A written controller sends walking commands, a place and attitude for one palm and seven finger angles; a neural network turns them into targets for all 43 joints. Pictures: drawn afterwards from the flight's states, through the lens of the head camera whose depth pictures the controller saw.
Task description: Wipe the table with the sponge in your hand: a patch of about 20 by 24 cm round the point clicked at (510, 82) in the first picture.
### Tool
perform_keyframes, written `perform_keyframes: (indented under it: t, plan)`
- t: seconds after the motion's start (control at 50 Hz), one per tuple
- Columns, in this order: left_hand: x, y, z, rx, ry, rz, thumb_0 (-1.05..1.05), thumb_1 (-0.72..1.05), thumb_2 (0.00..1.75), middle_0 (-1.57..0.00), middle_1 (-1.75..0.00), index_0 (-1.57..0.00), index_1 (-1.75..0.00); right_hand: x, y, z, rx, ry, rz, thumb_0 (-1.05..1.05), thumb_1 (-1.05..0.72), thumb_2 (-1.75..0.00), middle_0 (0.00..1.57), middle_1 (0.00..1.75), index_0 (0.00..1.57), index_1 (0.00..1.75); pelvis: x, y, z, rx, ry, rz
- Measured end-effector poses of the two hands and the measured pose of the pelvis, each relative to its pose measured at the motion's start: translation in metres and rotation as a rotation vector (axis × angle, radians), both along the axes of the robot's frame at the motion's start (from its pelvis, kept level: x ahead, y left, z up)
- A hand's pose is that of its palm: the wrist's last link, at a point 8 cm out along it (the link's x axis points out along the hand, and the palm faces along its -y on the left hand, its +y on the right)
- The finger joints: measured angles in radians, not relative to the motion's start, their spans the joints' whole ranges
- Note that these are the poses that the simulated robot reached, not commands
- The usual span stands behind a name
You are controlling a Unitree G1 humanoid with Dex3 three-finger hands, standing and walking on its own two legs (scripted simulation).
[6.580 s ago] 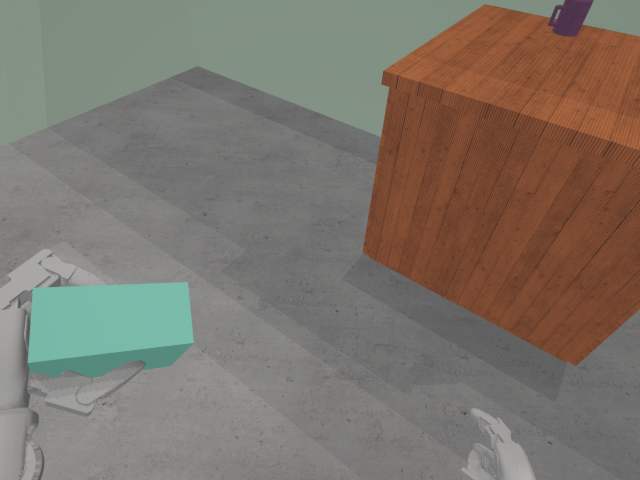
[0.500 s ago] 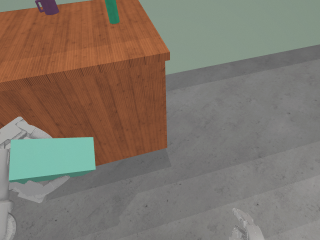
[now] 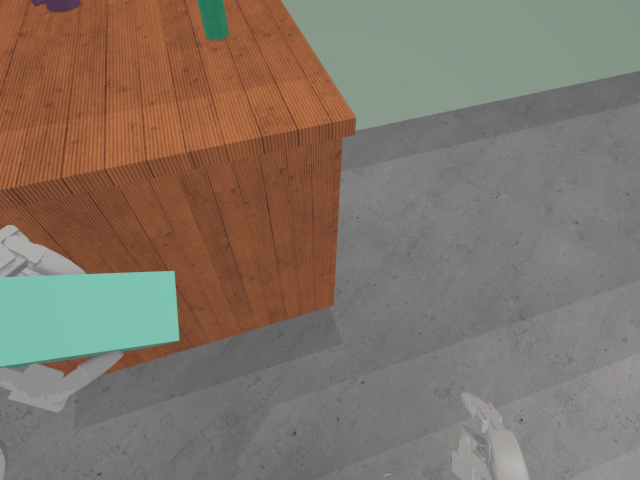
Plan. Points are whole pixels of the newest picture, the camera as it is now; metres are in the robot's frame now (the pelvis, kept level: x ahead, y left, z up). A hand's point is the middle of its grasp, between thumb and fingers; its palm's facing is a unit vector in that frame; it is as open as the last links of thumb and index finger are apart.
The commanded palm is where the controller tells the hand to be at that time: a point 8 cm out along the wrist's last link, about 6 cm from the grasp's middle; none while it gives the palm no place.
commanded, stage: take the last steps up to it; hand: left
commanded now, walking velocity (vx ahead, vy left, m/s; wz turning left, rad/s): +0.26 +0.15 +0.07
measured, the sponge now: (113, 317) +0.24 +0.20 +0.16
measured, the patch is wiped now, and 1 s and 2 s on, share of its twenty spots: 0.00 0.00 0.00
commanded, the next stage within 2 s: come to a stop and stand still in 0.54 s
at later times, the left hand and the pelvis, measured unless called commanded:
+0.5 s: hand (23, 210) +0.34 +0.31 +0.18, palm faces +0.41 -0.79 -0.46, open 9.9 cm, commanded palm +0.26 +0.35 +0.18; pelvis +0.11 +0.07 -0.01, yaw +1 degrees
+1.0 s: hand (20, 197) +0.36 +0.34 +0.17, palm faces +0.38 -0.82 -0.43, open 9.9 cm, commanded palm +0.31 +0.38 +0.18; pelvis +0.15 +0.10 +0.00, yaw +0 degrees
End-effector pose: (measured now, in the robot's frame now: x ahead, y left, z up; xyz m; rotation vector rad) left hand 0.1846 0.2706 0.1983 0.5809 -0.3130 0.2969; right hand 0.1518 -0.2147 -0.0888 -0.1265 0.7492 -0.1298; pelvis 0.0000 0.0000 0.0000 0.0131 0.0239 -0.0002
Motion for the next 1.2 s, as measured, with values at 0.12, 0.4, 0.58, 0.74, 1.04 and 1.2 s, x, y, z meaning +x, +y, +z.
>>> perform_keyframes:
  t: [0.12,0.4,0.58,0.74,1.04,1.2]
  plan:
    - [0.016,0.004,-0.002,0.036,0.02,0.04,-0.01,-0.49,1.0,-0.75,-1.34,-0.77,-1.34,0.022,0.003,-0.028,0.019,0.094,0.045,0.01,-0.91,-0.9,0.2,0.3,0.21,0.3,0.031,0.002,-0.007,0.001,-0.017,0.028]
    - [0.085,0.057,-0.008,-0.011,-0.046,0.009,-0.01,-0.49,1.0,-0.75,-1.34,-0.77,-1.34,0.105,0.015,0.008,-0.147,0.019,0.0,0.01,-0.91,-0.9,0.2,0.3,0.2,0.3,0.096,0.057,-0.008,0.018,-0.032,0.017]
    - [0.115,0.083,0.003,-0.011,-0.052,0.029,-0.01,-0.49,1.0,-0.75,-1.34,-0.77,-1.34,0.139,0.074,0.011,-0.009,-0.052,0.019,0.01,-0.91,-0.9,0.2,0.3,0.2,0.3,0.121,0.072,-0.002,0.001,-0.016,0.014]
    - [0.12,0.08,-0.004,-0.024,0.011,0.094,-0.01,-0.49,1.0,-0.75,-1.34,-0.77,-1.34,0.146,0.086,-0.021,0.029,0.051,0.083,0.01,-0.91,-0.9,0.2,0.3,0.21,0.3,0.144,0.074,-0.006,0.007,-0.034,0.027]
    - [0.137,0.11,-0.01,-0.068,0.007,0.028,-0.01,-0.49,1.0,-0.75,-1.34,-0.77,-1.34,0.159,0.086,0.026,-0.107,-0.023,0.034,0.01,-0.91,-0.9,0.2,0.3,0.2,0.3,0.144,0.099,0.004,-0.009,-0.04,0.009]
    - [0.112,0.091,-0.006,-0.065,0.034,0.05,-0.01,-0.49,1.0,-0.75,-1.34,-0.78,-1.34,0.141,0.091,0.017,-0.019,-0.041,0.078,0.01,-0.91,-0.9,0.2,0.3,0.21,0.3,0.124,0.084,0.004,-0.027,-0.048,0.005]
